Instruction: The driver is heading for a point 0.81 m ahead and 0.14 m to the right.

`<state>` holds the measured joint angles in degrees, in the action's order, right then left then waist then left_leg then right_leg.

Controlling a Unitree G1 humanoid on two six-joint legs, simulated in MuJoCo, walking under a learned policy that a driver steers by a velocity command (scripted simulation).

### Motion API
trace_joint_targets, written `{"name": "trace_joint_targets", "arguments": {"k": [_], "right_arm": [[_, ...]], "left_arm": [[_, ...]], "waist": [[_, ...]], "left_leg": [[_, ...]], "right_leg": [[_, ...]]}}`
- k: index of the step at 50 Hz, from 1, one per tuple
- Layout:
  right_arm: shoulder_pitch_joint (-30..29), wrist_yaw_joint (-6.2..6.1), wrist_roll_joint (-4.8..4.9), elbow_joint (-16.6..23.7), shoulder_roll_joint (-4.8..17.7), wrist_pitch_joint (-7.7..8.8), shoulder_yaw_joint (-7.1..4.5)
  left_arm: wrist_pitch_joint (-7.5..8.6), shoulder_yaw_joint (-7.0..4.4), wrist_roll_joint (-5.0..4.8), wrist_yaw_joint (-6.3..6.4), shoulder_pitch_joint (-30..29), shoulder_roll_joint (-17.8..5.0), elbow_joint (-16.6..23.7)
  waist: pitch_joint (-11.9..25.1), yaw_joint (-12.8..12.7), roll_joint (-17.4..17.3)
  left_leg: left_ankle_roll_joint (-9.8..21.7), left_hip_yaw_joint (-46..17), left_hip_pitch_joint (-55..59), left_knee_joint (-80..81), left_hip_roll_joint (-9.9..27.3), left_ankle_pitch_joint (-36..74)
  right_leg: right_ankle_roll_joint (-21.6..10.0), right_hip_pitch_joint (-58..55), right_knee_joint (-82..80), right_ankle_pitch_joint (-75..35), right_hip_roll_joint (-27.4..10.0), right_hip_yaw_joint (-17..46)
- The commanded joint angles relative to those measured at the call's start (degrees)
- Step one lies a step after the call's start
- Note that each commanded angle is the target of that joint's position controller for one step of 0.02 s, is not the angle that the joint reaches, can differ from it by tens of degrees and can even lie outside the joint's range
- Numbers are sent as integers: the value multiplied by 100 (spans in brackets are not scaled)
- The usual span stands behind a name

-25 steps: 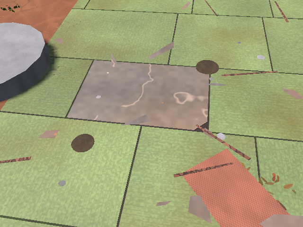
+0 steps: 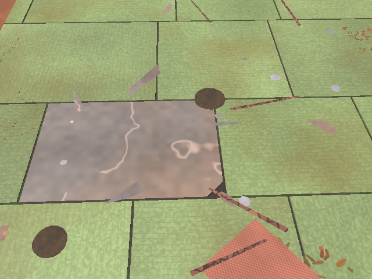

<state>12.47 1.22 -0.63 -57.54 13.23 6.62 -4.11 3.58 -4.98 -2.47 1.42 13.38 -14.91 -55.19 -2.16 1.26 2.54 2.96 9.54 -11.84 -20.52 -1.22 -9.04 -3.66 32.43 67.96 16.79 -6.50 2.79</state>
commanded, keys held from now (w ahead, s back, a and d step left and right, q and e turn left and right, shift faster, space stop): w+e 0.34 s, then e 0.08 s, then no key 0.48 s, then w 0.10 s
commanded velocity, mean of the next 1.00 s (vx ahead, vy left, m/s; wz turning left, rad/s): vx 0.29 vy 0.00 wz -0.35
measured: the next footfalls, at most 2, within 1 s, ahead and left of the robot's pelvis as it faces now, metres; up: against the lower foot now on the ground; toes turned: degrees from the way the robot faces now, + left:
right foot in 0.34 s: +0.35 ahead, -0.17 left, +0.00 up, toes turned -16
left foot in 0.82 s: +0.55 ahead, -0.02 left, +0.00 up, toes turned -20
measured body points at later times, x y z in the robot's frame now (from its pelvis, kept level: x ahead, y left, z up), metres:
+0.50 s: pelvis +0.27 -0.09 -0.01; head +0.31 -0.11 +0.44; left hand +0.46 +0.14 -0.12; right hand +0.32 -0.39 -0.13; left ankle +0.24 +0.08 -0.64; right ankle +0.31 -0.16 -0.74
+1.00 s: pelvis +0.42 -0.10 -0.01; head +0.43 -0.10 +0.44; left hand +0.60 +0.11 -0.14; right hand +0.46 -0.39 -0.13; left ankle +0.52 -0.01 -0.74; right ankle +0.31 -0.16 -0.74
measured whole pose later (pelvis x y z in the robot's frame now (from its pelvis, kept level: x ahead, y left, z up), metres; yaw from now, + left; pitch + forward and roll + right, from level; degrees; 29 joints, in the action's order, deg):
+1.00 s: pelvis +0.42 -0.10 -0.01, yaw -21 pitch +2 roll +0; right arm 5.9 0.2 0.2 -50.9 13.0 1.7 -2.4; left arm -0.5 -2.5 0.1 0.9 11.8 -13.8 -49.7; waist 0.3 -0.6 0.6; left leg 0.6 1.3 -22.6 -31.9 0.4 -11.3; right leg -3.1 10.2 32.0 23.6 3.0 1.8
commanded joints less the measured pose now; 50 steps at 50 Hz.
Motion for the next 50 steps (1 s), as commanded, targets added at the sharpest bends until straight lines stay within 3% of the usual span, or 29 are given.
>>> {"name": "trace_joint_targets", "arguments": {"k": [1, 4, 7, 10, 12, 14, 15, 16, 17, 18, 19, 20, 21, 22, 23, 26, 29, 34, 39, 40, 41, 42, 43, 44, 45, 47, 48, 49, 50], "right_arm": [[-250, -109, -22, 266, 617, 101, -110], [-65, -210, -48, 256, 754, 55, -147], [151, -271, -4, 285, 884, 7, -173], [533, -291, 67, 239, 995, -90, -214], [632, -285, 125, 243, 1083, -178, -253], [485, -294, 165, 337, 1249, -253, -303], [389, -302, 185, 389, 1335, -301, -324], [241, -302, 215, 447, 1376, -349, -322], [254, -308, 177, 519, 1306, -342, -284], [650, -264, -76, 820, 445, -233, -56], [427, -192, 133, 1055, 560, 36, -1], [-259, -152, 351, 1204, 881, 180, -76], [-337, -172, 332, 1204, 837, 219, -50], [-194, -226, 202, 1033, 889, 170, -91], [-79, -254, 123, 978, 1013, 66, -160], [51, -285, 59, 997, 798, -221, -154], [-215, -312, 10, 1095, 650, -311, -98], [-845, -199, 63, 1193, 635, -298, -34], [-946, -109, 15, 1201, 746, -224, -53], [-724, -93, -24, 1120, 748, -185, -57], [-553, -106, -92, 1055, 961, -146, -98], [-574, -135, -159, 1082, 1258, -142, -133], [-493, -151, -151, 1010, 933, -206, -53], [-489, -161, -56, 982, 579, -291, 39], [-598, -158, -20, 962, 542, -354, 79], [-875, -114, 65, 955, 736, -437, 30], [-973, -103, 127, 1019, 895, -467, -31], [-1050, -109, 140, 1096, 860, -466, -31], [-1194, -124, 141, 1134, 808, -410, -20]], "left_arm": [[-132, -62, 50, 1, 267, -100, 306], [-95, -59, 101, -97, -171, -126, 508], [-52, 19, 131, -230, -832, -48, 748], [-51, 83, 127, -355, -1422, -14, 1039], [-63, 84, 106, -436, -1594, -71, 1222], [-83, -3, 91, -488, -1405, -277, 1328], [-93, -95, 75, -493, -994, -453, 1290], [-92, -244, 51, -476, -195, -713, 1122], [-117, -477, 51, -372, 762, -1159, 871], [-130, -611, 87, -277, 855, -1887, 836], [-45, -506, 222, -313, 897, -1779, 1101], [25, -369, 301, -346, 747, -1345, 1135], [77, -305, 252, -334, 401, -1086, 1187], [81, -233, 190, -319, -72, -834, 1282], [75, -169, 212, -286, -352, -646, 1372], [99, -158, 289, -232, -366, -772, 1348], [62, -160, 252, -121, -233, -851, 1251], [-94, -83, 261, -12, -176, -794, 1145], [-147, 31, 283, -28, -193, -646, 979], [-155, 66, 247, -22, -243, -595, 959], [-128, 81, 283, -22, -58, -565, 937], [-71, 82, 394, -37, 390, -520, 922], [-81, 118, 364, -7, 729, -384, 777], [-136, 118, 339, -4, 467, -468, 793], [-217, 103, 284, -2, 290, -504, 847], [-394, 122, 266, -19, 332, -409, 743], [-457, 86, 266, -22, 224, -570, 734], [-463, 28, 245, -33, 264, -763, 682], [-409, 31, 212, -45, 326, -741, 678]], "waist": [[-34, -260, -598], [-135, -185, -496], [-254, 31, -399], [-416, 252, -348], [-432, 246, -444], [-155, 2, -665], [132, -266, -778], [549, -737, -761], [1072, -1162, -484], [1411, -563, 1146], [2457, -575, 985], [1975, -773, 343], [1426, -576, 60], [1036, -291, -357], [921, -106, -316], [813, 107, -256], [833, 56, -17], [859, -250, 223], [650, -213, 313], [685, -36, 243], [839, -39, -13], [1115, -390, -517], [1482, -396, -1105], [1528, -247, -1269], [1387, -262, -1265], [1068, -439, -1021], [765, -359, -875], [506, -304, -372], [241, -358, -158]], "left_leg": [[805, -1076, -7, 1475, 1736, 427], [749, -577, 279, 1497, 1661, 758], [640, -91, 527, 1478, 1602, 973], [593, 153, 1152, 1259, 1750, 1173], [521, 271, 1576, 964, 1873, 1678], [397, 434, 1788, 297, 1920, 3479], [328, 506, 1802, -380, 1894, 4429], [190, 622, 1578, -1466, 1742, 4849], [-87, 651, 542, -3020, 1530, 3882], [-482, 438, -1880, -5194, 576, -1255], [-579, -1034, -2895, -6373, -154, -2790], [-420, -1434, -3376, -6443, 150, -2366], [-322, -1420, -3341, -6045, 390, -1928], [-344, -1383, -2977, -5591, 669, -1607], [-359, -1376, -2490, -5283, 826, -1452], [-461, -1250, -1915, -4597, 805, -1164], [-559, -1158, -2055, -3617, 693, -376], [-562, -1082, -1666, -1982, 510, 848], [-319, -1074, -1348, -1096, 375, 351], [-195, -1038, -895, -502, 344, 927], [-30, -1329, -186, -298, 609, 2732], [308, -1791, 667, -726, 1180, 4517], [951, -2187, 1180, -916, 1622, 4777], [1169, -2488, 1096, -735, 1807, 4249], [1120, -2571, 873, -579, 1805, 3528], [682, -2312, 160, -395, 1359, 905], [476, -2063, -346, -354, 1064, -241], [316, -1612, -551, -471, 689, -1159], [173, -1267, -791, -788, 392, -1501]], "right_leg": [[50, 529, -254, -584, -401, 371], [156, 893, -1119, -1422, -328, 327], [155, 813, -2085, -1972, -220, -113], [72, 977, -2679, -1823, -117, -416], [-44, 956, -2920, -1376, -4, -592], [-244, 347, -3005, -802, 343, -907], [-374, -241, -3002, -531, 593, -1064], [-559, -1305, -3325, -698, 891, -1178], [-807, -2988, -3566, -941, 894, -726], [-1600, -4772, -3767, -1369, -629, 2061], [-2378, -5561, -4869, -1360, -1490, 4570], [-2002, -5327, -4947, -2413, -1343, 3751], [-1780, -4557, -4755, -3221, -1100, 2779], [-1534, -3646, -4716, -3712, -859, 1986], [-1420, -2942, -4802, -4029, -741, 1565], [-1345, -2082, -4996, -4884, -532, 994], [-1169, -2146, -4982, -5144, -309, 537], [-783, -2404, -4890, -4416, -149, 307], [-741, -2675, -4340, -3990, -358, 721], [-583, -2614, -4099, -3742, -237, 709], [-330, -2430, -3845, -3219, 56, 635], [-86, -1913, -3526, -2028, 489, 455], [207, -1504, -3210, -601, 683, 316], [350, -1474, -3110, 252, 684, 235], [389, -1458, -3142, 511, 638, 198], [239, -1830, -3973, 461, 608, 115], [77, -1994, -4185, 608, 615, 110], [-203, -1759, -4398, 1243, 502, 352], [-480, -1700, -4781, 1675, 275, 749]]}}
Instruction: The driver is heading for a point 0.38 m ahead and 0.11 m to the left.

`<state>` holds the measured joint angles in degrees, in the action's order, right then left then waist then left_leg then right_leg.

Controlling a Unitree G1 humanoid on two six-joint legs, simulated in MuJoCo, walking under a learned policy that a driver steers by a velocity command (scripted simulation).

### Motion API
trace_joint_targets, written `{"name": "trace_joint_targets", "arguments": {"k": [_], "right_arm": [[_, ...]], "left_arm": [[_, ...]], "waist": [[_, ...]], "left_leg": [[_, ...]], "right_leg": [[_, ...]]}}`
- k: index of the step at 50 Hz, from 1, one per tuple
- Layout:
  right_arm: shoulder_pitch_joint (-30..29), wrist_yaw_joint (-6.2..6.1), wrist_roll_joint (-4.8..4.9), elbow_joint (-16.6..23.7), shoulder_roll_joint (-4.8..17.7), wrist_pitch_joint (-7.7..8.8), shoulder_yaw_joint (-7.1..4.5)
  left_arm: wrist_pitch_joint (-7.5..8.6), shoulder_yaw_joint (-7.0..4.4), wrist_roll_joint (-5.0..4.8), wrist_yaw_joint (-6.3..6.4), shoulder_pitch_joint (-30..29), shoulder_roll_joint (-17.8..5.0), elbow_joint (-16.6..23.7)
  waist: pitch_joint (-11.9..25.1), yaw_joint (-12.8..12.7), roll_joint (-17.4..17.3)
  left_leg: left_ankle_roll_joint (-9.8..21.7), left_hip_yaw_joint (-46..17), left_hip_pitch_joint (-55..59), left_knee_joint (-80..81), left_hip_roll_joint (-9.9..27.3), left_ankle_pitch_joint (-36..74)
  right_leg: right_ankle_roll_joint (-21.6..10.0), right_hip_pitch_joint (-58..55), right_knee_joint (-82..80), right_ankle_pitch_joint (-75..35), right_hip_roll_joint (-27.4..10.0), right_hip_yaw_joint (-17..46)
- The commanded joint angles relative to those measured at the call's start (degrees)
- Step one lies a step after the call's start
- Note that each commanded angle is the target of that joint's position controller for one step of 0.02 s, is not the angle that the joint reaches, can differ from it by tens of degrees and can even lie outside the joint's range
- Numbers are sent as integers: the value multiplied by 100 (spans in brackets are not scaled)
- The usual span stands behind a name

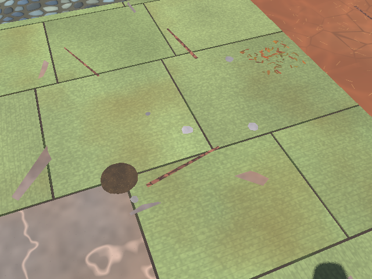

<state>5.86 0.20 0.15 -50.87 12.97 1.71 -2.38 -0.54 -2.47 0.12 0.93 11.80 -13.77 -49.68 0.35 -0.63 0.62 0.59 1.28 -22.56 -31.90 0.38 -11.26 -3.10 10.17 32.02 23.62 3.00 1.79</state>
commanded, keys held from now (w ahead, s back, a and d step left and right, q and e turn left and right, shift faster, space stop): w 0.52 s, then no key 0.48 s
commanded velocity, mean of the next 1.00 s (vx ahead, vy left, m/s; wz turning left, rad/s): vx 0.29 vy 0.00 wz -0.01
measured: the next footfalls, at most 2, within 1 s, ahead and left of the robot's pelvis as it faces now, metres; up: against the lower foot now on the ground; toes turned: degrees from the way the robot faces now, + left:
right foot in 0.62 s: +0.38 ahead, -0.14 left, +0.00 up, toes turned -2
left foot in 1.00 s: +0.38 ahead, +0.10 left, +0.00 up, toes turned +2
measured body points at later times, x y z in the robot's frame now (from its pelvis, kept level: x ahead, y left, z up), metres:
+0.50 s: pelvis +0.15 +0.01 +0.02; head +0.18 +0.02 +0.47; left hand +0.34 +0.26 -0.09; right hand +0.14 -0.26 -0.12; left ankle +0.06 +0.12 -0.73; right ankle +0.30 -0.15 -0.69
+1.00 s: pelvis +0.30 -0.04 +0.01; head +0.31 -0.04 +0.46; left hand +0.41 +0.21 -0.12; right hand +0.40 -0.31 -0.12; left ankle +0.34 +0.10 -0.73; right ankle +0.34 -0.14 -0.73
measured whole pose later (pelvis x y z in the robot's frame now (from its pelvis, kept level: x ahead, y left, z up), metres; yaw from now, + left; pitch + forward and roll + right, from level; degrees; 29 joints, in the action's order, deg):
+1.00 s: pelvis +0.30 -0.04 +0.01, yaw +1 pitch +0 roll -2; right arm 10.1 -2.1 -0.8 -52.6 14.8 -0.5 -2.6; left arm 2.4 -1.5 0.9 -0.1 9.2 -12.4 -52.9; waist -0.3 0.1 -2.5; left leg -1.3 -1.9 -18.6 -30.6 5.0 -11.8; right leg -3.1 15.5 24.8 10.0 3.6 -4.6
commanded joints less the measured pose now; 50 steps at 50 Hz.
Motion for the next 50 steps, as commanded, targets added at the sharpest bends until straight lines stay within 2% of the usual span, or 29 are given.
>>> {"name": "trace_joint_targets", "arguments": {"k": [1, 3, 5, 6, 7, 8, 9, 10, 11, 12, 13, 15, 19, 21, 25, 28, 30, 31, 32, 33, 34, 35, 36, 37, 40, 43, 46, 49, 50], "right_arm": [[-684, -30, 87, 525, 763, 181, -177], [-705, -8, 70, 545, 717, 398, -172], [-590, 69, 45, 498, 682, 547, -174], [-406, 115, 64, 426, 652, 571, -179], [23, 151, 95, 272, 709, 579, -225], [635, 170, 98, 56, 898, 580, -328], [1479, 164, 75, -164, 1313, 558, -473], [1983, 162, 60, -278, 1515, 505, -493], [1760, 158, 110, -255, 1190, 483, -372], [1329, 146, 99, -126, 984, 465, -294], [1051, 151, 77, -37, 827, 451, -226], [758, 136, 19, 32, 787, 426, -170], [935, -2, 7, -30, 1131, 389, -250], [1056, -40, 34, -65, 1211, 373, -274], [1424, -24, 122, -204, 1221, 342, -290], [1372, -44, 118, -253, 1251, 262, -310], [1241, -79, 115, -216, 1227, 192, -292], [1289, -92, 44, -147, 1045, 195, -218], [1801, -76, -141, -65, 562, 258, -52], [2228, -61, 3, -234, 538, 308, -36], [1912, -50, 153, -231, 1085, 294, -186], [1453, -67, 194, -100, 1073, 247, -187], [1250, -115, 122, -92, 973, 160, -187], [1268, -170, 61, -98, 923, 55, -214], [1555, -236, -10, -187, 635, -118, -180], [1165, -268, -66, -86, 573, -167, -125], [871, -256, -39, -39, 704, -226, -149], [815, -240, -142, -75, 703, -210, -150], [801, -256, -168, -37, 883, -188, -169]], "left_arm": [[102, -236, -48, 2, 577, -923, 123], [323, -304, -55, 24, 456, -1115, 119], [435, -319, -104, 43, 593, -1033, 73], [441, -314, -118, 37, 556, -995, 87], [437, -300, -114, 23, 285, -958, 178], [452, -286, -98, 7, 45, -890, 285], [507, -245, -79, -12, -1, -726, 381], [604, -172, -63, -31, 177, -473, 412], [652, -239, -166, -62, 36, -742, 445], [644, -251, -255, -94, -58, -774, 478], [618, -241, -238, -104, -140, -723, 500], [547, -280, -143, -81, -79, -671, 493], [503, -197, -53, -52, -487, -441, 662], [521, -135, -73, -73, -799, -327, 749], [539, -119, -143, -157, -1319, -426, 917], [588, -172, -108, -224, -1316, -607, 998], [615, -337, -13, -209, -333, -900, 698], [627, -438, 44, -172, 363, -1206, 529], [567, -507, 167, -126, 937, -1668, 469], [490, -443, 87, -175, 1105, -1503, 379], [462, -351, 1, -214, 743, -1214, 444], [457, -272, -25, -212, 232, -992, 519], [472, -194, 3, -235, -170, -798, 545], [490, -160, 46, -238, -456, -672, 552], [546, -121, 191, -217, -766, -598, 423], [517, -129, 162, -135, -800, -695, 281], [409, -121, 114, -85, -638, -763, 118], [333, -9, 32, -73, -541, -519, -36], [333, 34, 78, -76, -344, -411, -110]], "waist": [[-290, -223, 321], [-595, -137, 690], [-382, -117, 667], [-266, -21, 653], [-85, 241, 567], [271, 534, 341], [781, 779, -438], [949, 854, -1505], [499, 717, -904], [44, 521, -520], [-193, 394, -261], [-348, 178, -399], [-364, 249, -427], [-349, 353, -497], [-431, 534, -586], [-423, 342, -650], [250, -194, -621], [838, -446, -371], [1725, -355, 970], [2476, -321, 1639], [1813, -333, 922], [1092, -199, 642], [666, -35, 290], [519, 154, 345], [516, 462, 585], [556, 366, 623], [468, 227, 531], [137, 329, 280], [73, 236, 26]], "left_leg": [[303, -142, -179, -74, -34, -1021], [319, 47, -1000, -504, -55, -410], [439, 21, -1151, -602, 74, -310], [503, 65, -824, -480, 60, -262], [607, 96, 33, -164, -20, 80], [766, -246, 1303, 90, 53, 625], [1171, -1503, 2840, 478, 755, 873], [1801, -3395, 3915, 1281, 1889, 1109], [1835, -3693, 3611, 1457, 2124, 642], [1698, -3165, 3083, 1542, 2029, 377], [1542, -2661, 2588, 1746, 1818, 239], [1273, -1975, 1889, 2139, 1433, 181], [1190, -1099, 1502, 2491, 1112, 893], [1096, -797, 1411, 2513, 1009, 954], [1041, -755, 1646, 2397, 1191, 728], [857, -787, 2044, 1906, 1365, 1659], [551, -482, 2083, 631, 1012, 3374], [282, -244, 1511, -459, 672, 2833], [-118, 35, -252, -2538, -16, -94], [-237, -547, -872, -3750, -413, -2727], [-198, -801, -1142, -4236, -85, -2583], [-143, -552, -1383, -4158, 170, -2243], [-162, -445, -1231, -3810, 391, -1881], [-166, -477, -837, -3398, 562, -1586], [-251, -384, 186, -2578, 546, -1005], [-276, -341, 514, -1376, 534, -563], [-245, -274, 797, -681, 449, -260], [-61, -232, 1425, 570, 394, 431], [46, -579, 1586, 797, 718, 951]], "right_leg": [[-774, 338, -1591, 1014, -1068, 1437], [-1024, -396, -1581, -496, -1683, 2063], [-1024, -996, -1140, -2149, -1799, 1900], [-950, -964, -963, -2599, -1722, 1707], [-765, -611, -646, -3212, -1410, 1292], [-483, 9, 129, -3893, -931, 805], [-112, 1193, 1734, -3494, -300, 219], [160, 2828, 3429, 370, 151, 126], [81, 3537, 4074, 956, -122, 512], [-1, 3724, 4137, 510, -450, 493], [-19, 3638, 3857, 53, -708, 365], [83, 3115, 3144, -508, -988, 230], [398, 2742, 1721, -1436, -951, -97], [440, 2434, 902, -1982, -843, -191], [384, 2179, 142, -2322, -699, -234], [144, 1897, -242, -2090, -587, -187], [-107, 485, -567, -2376, -291, -396], [-329, -754, -440, -3622, -729, -65], [-1066, -2766, -83, -5248, -2210, 1655], [-1682, -3006, -780, -5081, -2865, 3132], [-1472, -2214, -968, -4366, -2582, 2551], [-1246, -1456, -1090, -4023, -2307, 1855], [-1090, -684, -1298, -3906, -2004, 1366], [-964, -88, -1488, -3725, -1813, 1044], [-1012, 864, -1773, -3886, -1519, 419], [-1021, 913, -1830, -3354, -1456, 252], [-959, 907, -1929, -1770, -1493, 461], [-489, 1157, -1726, -254, -1153, 463], [-231, 1217, -1481, -49, -942, 376]]}}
